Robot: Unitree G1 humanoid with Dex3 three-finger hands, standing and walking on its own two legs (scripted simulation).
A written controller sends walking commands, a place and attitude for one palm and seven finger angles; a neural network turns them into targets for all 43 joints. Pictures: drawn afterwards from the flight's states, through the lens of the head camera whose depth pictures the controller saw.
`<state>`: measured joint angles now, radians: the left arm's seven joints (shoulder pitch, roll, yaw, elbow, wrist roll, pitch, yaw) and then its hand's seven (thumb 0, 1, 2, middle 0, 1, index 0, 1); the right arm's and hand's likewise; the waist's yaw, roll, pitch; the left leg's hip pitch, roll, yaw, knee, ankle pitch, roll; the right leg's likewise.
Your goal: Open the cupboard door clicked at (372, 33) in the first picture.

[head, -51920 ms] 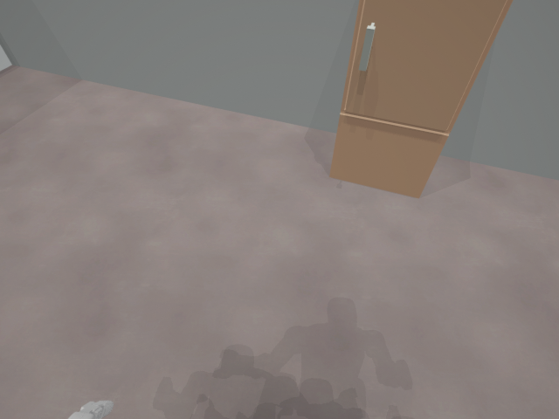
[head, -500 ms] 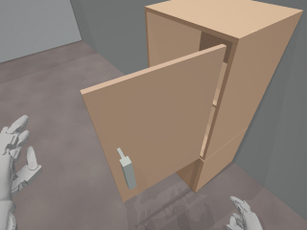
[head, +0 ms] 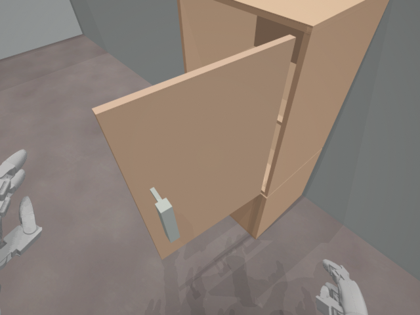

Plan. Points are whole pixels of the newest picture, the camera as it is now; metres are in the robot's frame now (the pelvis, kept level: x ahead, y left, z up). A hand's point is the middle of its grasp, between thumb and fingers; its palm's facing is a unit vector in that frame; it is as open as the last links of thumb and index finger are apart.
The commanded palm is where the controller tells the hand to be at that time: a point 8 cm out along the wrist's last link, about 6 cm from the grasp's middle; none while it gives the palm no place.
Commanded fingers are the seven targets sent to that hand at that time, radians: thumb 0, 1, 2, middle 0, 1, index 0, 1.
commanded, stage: step back with the hand held close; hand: left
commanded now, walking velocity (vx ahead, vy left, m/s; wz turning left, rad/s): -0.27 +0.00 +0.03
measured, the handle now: (163, 214) +0.34 +0.14 -0.06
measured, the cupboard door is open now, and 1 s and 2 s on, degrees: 83 83 83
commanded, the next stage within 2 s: stop stepping back and stand still in 0.98 s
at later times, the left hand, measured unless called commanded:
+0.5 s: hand out of the picture +0.12 +0.30 +0.15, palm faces +0.46 -0.73 -0.50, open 7.4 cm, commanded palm +0.05 +0.32 +0.17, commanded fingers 0.00 0.90 0.90 -0.20 -0.30 -0.20 -0.30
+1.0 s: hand out of the picture +0.06 +0.28 +0.16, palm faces +0.43 -0.80 -0.42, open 7.4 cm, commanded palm +0.00 +0.32 +0.17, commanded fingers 0.00 0.90 0.90 -0.20 -0.30 -0.20 -0.30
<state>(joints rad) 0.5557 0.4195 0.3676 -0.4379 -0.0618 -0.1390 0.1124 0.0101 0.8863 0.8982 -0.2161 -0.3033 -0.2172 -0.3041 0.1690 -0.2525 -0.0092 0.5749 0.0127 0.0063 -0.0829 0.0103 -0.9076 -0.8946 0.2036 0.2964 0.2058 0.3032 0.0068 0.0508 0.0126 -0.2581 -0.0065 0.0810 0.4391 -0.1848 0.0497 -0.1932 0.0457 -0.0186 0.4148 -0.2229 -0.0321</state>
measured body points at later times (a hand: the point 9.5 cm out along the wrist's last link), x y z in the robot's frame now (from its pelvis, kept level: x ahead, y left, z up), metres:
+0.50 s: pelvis -0.07 +0.02 -0.01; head -0.04 +0.03 +0.44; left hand +0.08 +0.33 +0.18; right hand +0.12 -0.21 -0.09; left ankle +0.03 +0.09 -0.74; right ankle -0.04 -0.10 -0.74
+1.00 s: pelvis -0.13 +0.02 -0.01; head -0.11 +0.05 +0.44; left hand +0.03 +0.32 +0.18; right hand +0.05 -0.21 -0.09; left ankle -0.08 +0.09 -0.74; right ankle -0.17 -0.11 -0.74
